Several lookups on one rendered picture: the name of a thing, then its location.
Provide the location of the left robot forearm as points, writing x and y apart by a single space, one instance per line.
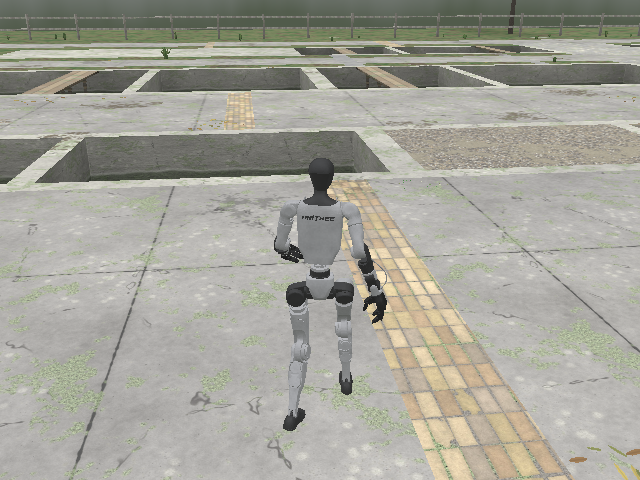
283 253

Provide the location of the right robot forearm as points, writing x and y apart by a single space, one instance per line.
369 273

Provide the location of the right robot foot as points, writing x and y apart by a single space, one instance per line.
346 387

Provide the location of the robot right upper arm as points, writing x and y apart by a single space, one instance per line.
351 212

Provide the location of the robot left upper arm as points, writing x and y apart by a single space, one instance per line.
288 211

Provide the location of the robot left shin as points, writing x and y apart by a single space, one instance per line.
296 379

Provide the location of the robot right hand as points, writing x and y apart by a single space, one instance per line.
381 303

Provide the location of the robot left hand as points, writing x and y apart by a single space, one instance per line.
295 254

